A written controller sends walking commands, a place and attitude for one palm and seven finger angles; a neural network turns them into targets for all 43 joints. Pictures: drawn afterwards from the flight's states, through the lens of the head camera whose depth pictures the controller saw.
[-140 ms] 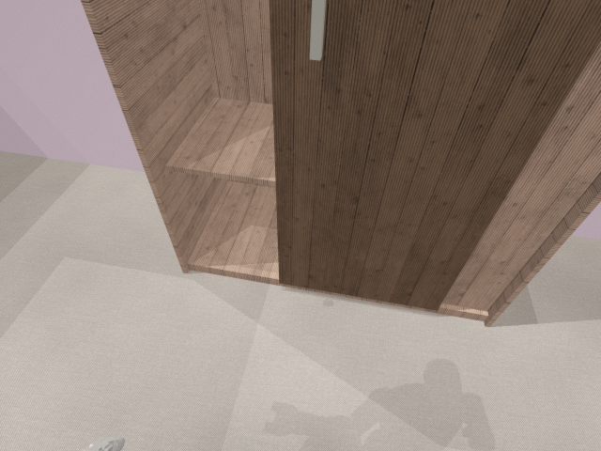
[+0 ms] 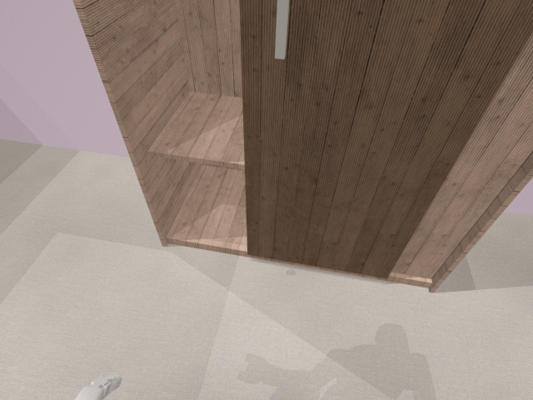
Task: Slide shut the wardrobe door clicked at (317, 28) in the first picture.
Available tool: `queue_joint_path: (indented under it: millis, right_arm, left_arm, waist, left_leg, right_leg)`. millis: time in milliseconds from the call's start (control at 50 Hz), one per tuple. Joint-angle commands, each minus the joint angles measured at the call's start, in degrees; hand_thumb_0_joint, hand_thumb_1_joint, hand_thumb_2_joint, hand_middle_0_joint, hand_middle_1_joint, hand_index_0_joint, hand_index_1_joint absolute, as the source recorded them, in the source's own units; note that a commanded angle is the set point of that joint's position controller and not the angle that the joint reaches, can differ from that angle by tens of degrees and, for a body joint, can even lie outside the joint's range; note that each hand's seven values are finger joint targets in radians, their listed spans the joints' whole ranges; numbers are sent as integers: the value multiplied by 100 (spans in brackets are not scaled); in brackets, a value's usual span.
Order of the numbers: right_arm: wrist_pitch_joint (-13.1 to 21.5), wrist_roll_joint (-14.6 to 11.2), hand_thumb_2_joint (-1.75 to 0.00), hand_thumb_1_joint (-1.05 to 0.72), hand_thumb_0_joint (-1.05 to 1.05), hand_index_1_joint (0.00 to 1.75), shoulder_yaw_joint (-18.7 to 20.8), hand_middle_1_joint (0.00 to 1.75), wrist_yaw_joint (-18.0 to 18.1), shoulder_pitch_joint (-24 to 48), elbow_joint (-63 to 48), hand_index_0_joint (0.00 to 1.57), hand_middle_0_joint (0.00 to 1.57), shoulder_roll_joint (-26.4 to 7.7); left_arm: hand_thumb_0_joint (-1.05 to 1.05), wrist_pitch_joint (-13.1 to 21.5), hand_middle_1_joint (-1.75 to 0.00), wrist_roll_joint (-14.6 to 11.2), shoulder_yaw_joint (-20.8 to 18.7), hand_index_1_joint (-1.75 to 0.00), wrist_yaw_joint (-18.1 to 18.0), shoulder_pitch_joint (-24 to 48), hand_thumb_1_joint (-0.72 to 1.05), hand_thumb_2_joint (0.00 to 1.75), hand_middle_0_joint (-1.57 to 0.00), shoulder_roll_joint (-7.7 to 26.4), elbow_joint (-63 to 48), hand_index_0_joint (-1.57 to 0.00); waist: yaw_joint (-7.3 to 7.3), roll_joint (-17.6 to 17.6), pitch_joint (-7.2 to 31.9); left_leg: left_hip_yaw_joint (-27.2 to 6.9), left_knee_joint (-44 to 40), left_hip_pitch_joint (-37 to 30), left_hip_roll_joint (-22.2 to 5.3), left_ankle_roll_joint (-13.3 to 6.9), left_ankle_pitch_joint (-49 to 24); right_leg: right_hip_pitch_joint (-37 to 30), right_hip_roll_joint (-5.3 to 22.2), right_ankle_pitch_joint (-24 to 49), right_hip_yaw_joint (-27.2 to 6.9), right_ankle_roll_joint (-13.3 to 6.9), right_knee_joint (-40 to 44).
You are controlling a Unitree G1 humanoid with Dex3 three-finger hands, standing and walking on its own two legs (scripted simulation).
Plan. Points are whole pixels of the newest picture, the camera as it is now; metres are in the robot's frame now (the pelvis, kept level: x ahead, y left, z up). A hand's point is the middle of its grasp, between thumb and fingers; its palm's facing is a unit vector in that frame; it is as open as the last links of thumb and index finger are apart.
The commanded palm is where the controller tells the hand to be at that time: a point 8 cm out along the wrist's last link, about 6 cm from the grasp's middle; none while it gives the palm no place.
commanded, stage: stand and wait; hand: right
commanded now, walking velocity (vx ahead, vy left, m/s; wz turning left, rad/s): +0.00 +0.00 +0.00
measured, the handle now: (284, 4) +0.79 +0.01 +0.27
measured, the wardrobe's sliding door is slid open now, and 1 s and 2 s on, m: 0.38 0.38 0.38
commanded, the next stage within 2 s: look at it before walking up in 0.68 s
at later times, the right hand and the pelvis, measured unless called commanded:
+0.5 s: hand out of the picture +0.06 -0.23 -0.15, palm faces -0.02 +0.94 -0.33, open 7.4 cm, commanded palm none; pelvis -0.01 +0.01 +0.00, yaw +0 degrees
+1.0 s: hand out of the picture +0.07 -0.23 -0.15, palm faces -0.02 +0.94 -0.33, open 7.4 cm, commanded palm none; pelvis -0.01 +0.01 +0.01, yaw +0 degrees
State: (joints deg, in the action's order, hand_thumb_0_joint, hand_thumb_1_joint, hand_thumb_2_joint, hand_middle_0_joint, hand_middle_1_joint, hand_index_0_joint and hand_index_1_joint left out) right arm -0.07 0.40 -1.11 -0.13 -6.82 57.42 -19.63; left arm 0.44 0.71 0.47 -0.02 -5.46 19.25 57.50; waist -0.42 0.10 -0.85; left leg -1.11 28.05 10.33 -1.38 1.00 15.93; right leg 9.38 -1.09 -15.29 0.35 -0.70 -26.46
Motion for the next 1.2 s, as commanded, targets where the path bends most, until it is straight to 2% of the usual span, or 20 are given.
queue_joint_path:
  millis: [0,120,220,400,560,680,1020,1040,1180]
  right_arm:
    - [131,27,-90,-90,0,30,295,30,95,241,-345,20,20,-1190]
    - [162,25,-90,-90,0,30,308,30,95,209,-271,20,20,-1168]
    - [158,23,-90,-90,0,30,314,30,88,200,-187,20,20,-1152]
    - [173,9,-90,-90,0,30,317,30,88,161,-19,20,20,-1171]
    - [164,17,-90,-90,0,30,306,30,83,163,51,20,20,-1192]
    - [180,16,-90,-90,0,30,306,30,84,166,63,20,20,-1188]
    - [179,25,-90,-90,0,30,309,30,80,169,80,20,20,-1173]
    - [181,30,-90,-90,0,30,311,30,85,176,77,20,20,-1186]
    - [187,22,-90,-90,0,30,312,30,81,151,87,20,20,-1179]
  left_arm:
    - [0,146,-30,17,-289,-30,-78,295,90,90,-20,1156,-299,-20]
    - [0,146,-30,6,-286,-30,-80,307,90,90,-20,1114,-196,-20]
    - [0,137,-30,3,-280,-30,-76,275,90,90,-20,1102,-84,-20]
    - [0,142,-30,-11,-259,-30,-78,173,90,90,-20,1136,117,-20]
    - [0,129,-30,-17,-245,-30,-66,117,90,90,-20,1153,220,-20]
    - [0,145,-30,-17,-245,-30,-67,97,90,90,-20,1159,251,-20]
    - [0,154,-30,-20,-235,-30,-71,166,90,90,-20,1163,252,-20]
    - [0,148,-30,-27,-233,-30,-69,141,90,90,-20,1159,257,-20]
    - [0,147,-30,-23,-231,-30,-73,173,90,90,-20,1166,257,-20]
  waist:
    - [43,24,312]
    - [47,73,343]
    - [53,-5,243]
    - [38,-7,314]
    - [36,8,147]
    - [37,88,245]
    - [24,-34,185]
    - [34,43,212]
    - [25,19,204]
  left_leg:
    - [-436,-493,-50,-492,-296,-1210]
    - [-505,-623,-105,-529,-311,-1313]
    - [-554,-753,-65,-517,-312,-986]
    - [-562,-841,-198,-540,-312,-1042]
    - [-602,-1009,-80,-534,-302,-538]
    - [-584,-982,-140,-547,-301,-830]
    - [-562,-1040,-159,-530,-275,-938]
    - [-543,-1029,-186,-525,-276,-967]
    - [-540,-1060,-196,-543,-270,-1037]
  right_leg:
    - [-84,689,1253,-532,-180,534]
    - [-150,692,1225,-501,-142,550]
    - [-98,692,970,-537,-124,659]
    - [-149,727,1014,-553,-95,728]
    - [-65,737,705,-588,-92,843]
    - [-149,752,913,-589,-85,834]
    - [-192,766,974,-597,-78,925]
    - [-198,778,1021,-602,-78,917]
    - [-235,766,1072,-598,-67,910]
